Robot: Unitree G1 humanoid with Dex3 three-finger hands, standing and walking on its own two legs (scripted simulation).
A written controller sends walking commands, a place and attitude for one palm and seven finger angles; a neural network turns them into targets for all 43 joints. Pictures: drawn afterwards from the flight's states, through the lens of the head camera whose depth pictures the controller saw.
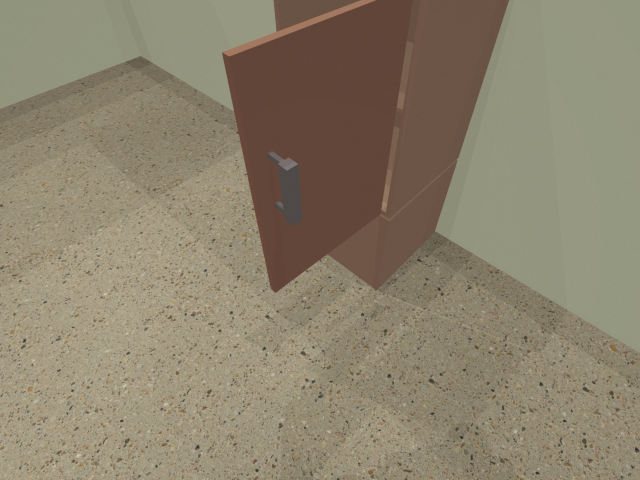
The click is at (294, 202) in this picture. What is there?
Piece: cupboard door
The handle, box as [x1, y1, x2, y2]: [268, 151, 301, 225]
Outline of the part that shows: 271,151 268,153 268,157 278,165 282,195 282,202 281,203 277,201 275,203 275,206 284,213 284,218 293,225 301,219 298,167 297,164 291,159 287,158 284,160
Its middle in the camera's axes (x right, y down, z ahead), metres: -0.07 -0.09 +0.71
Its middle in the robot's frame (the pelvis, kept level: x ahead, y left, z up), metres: +0.60 +0.10 -0.01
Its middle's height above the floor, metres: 0.77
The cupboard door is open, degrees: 86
